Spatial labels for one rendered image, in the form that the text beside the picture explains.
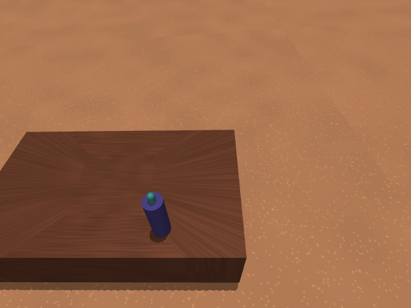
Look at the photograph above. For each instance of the bottle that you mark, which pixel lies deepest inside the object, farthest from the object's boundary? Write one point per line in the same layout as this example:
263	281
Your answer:
155	210

